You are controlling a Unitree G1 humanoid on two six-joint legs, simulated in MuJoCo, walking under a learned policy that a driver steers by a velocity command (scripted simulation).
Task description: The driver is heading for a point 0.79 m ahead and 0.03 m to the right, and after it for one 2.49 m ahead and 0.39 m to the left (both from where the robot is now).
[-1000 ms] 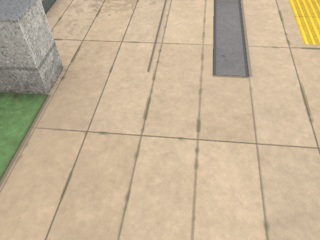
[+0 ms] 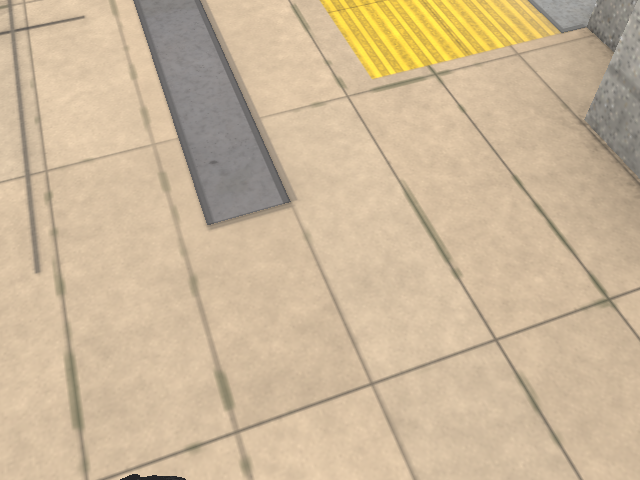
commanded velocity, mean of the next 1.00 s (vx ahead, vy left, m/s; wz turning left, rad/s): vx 0.50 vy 0.00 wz -0.30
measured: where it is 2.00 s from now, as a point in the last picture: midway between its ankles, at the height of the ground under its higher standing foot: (391, 263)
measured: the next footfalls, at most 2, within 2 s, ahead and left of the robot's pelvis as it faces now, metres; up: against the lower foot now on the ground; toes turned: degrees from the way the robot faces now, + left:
right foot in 0.06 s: +0.19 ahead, -0.08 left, +0.00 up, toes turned -8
left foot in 0.62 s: +0.55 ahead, +0.00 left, +0.00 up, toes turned -14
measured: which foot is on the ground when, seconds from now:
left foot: down 0.00-0.08, up 0.10-0.60, down 0.62-1.00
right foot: up 0.00-0.04, down 0.06-0.62, up 0.64-1.00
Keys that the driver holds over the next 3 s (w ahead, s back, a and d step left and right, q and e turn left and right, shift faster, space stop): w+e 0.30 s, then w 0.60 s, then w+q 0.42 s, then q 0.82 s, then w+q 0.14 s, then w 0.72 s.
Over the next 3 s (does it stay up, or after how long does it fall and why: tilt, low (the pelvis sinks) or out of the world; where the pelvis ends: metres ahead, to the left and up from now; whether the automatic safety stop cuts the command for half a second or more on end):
stays up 1.11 0.01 0.01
